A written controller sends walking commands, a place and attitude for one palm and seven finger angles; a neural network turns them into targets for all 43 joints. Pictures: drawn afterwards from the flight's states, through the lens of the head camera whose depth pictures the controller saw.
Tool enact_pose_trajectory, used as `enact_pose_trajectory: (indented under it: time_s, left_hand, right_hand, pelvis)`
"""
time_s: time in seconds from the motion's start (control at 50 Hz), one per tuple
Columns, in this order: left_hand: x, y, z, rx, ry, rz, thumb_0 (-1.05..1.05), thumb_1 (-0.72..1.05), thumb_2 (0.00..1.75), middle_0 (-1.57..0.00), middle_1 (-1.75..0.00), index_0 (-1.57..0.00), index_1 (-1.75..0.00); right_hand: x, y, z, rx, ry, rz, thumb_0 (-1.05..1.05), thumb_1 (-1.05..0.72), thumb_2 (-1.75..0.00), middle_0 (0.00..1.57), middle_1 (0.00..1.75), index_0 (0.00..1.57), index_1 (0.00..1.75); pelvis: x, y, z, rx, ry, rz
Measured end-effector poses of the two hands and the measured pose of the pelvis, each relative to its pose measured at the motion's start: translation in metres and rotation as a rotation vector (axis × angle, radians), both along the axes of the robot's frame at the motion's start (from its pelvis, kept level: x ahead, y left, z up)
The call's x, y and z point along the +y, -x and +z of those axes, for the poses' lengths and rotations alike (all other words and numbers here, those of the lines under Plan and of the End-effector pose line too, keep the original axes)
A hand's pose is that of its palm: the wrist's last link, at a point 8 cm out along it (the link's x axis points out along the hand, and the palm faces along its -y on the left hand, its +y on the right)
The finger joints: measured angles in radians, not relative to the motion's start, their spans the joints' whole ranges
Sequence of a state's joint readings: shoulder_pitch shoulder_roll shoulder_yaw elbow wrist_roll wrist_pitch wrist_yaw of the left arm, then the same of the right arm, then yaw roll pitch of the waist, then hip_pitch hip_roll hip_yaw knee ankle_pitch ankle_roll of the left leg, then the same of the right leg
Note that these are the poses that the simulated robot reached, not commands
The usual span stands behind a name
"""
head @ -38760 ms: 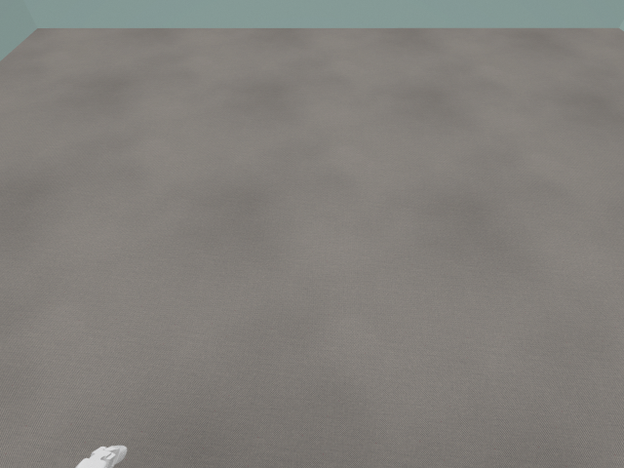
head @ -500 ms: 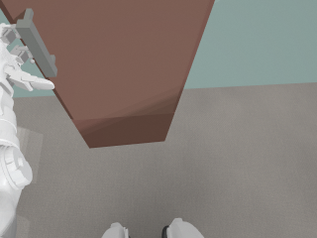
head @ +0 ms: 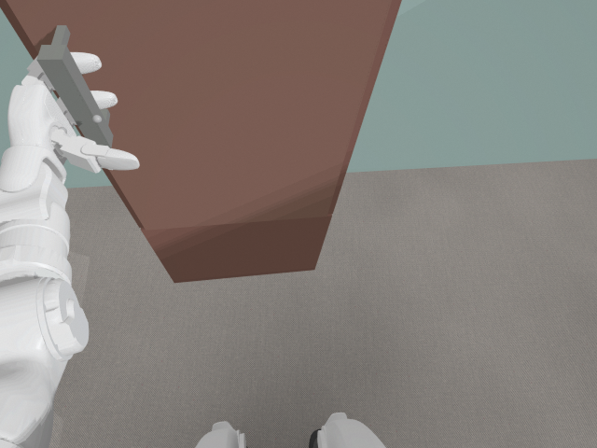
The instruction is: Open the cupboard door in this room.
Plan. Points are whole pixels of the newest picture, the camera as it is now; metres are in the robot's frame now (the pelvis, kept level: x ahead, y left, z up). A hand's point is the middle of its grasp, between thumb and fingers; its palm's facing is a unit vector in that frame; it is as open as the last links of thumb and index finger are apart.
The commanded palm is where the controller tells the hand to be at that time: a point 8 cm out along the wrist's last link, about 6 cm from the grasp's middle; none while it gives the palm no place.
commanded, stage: slide the fingers in behind the handle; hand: left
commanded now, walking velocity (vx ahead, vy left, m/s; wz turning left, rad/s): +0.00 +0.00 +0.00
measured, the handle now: (83, 91) +0.56 +0.24 +0.11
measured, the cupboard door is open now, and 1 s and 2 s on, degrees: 0 1 26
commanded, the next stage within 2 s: close the thumb around the handle in 0.38 s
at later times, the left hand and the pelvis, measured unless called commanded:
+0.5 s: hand (97, 121) +0.50 +0.21 +0.11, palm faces +0.05 -1.00 -0.01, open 14.1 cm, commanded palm +0.48 +0.25 +0.11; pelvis +0.00 +0.00 +0.00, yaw +0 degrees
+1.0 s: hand (92, 122) +0.50 +0.22 +0.11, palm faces +0.04 -1.00 +0.01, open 7.2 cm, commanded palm +0.48 +0.26 +0.11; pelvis +0.00 +0.00 +0.00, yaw +0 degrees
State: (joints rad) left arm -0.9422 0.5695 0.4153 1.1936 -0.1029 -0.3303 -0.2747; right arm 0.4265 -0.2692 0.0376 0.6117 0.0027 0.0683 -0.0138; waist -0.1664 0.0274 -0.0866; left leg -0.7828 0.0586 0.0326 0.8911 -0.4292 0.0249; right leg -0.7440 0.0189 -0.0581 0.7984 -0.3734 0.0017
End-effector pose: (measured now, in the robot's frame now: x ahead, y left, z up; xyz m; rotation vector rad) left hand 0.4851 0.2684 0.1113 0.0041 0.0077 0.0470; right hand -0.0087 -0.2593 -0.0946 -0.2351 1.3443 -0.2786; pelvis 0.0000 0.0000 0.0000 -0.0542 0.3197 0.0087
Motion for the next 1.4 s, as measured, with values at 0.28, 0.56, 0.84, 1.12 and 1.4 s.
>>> enact_pose_trajectory:
  time_s: [0.28,0.56,0.84,1.12,1.4]
  left_hand:
    - [-0.001,0.002,0.000,0.005,-0.005,0.002,-0.01,-0.50,0.30,-0.29,-1.20,-0.28,-1.20]
    - [-0.001,0.005,0.000,-0.002,-0.003,0.001,-0.01,-0.48,0.30,-0.29,-1.20,-0.28,-1.20]
    - [0.002,0.005,0.002,0.000,0.008,-0.006,0.00,0.04,0.53,-0.34,-1.26,-0.33,-1.25]
    - [0.003,0.007,0.002,-0.016,0.007,-0.014,0.01,0.67,0.80,-0.37,-1.33,-0.37,-1.33]
    - [0.001,0.013,0.002,-0.013,0.008,0.000,0.01,0.68,0.78,-0.34,-1.35,-0.35,-1.35]
  right_hand:
    - [-0.005,0.007,0.001,0.024,0.010,0.007,0.00,-0.90,-0.90,0.20,0.30,0.20,0.30]
    - [-0.003,-0.005,0.000,-0.008,0.005,0.014,0.00,-0.90,-0.90,0.20,0.30,0.20,0.30]
    - [-0.001,-0.009,0.000,-0.025,0.006,0.020,0.00,-0.90,-0.90,0.20,0.30,0.20,0.30]
    - [0.000,0.002,0.002,-0.007,0.014,0.004,0.00,-0.90,-0.90,0.20,0.30,0.20,0.30]
    - [0.002,0.000,0.000,-0.025,0.003,0.005,0.00,-0.90,-0.90,0.20,0.30,0.20,0.30]
  pelvis:
    - [-0.001,0.002,0.000,0.000,0.000,0.009]
    - [0.000,-0.001,0.001,-0.005,0.000,0.006]
    - [0.001,0.001,0.000,-0.008,0.001,0.006]
    - [0.004,0.003,0.000,-0.009,0.002,0.000]
    - [0.004,0.004,0.001,-0.017,0.000,-0.001]
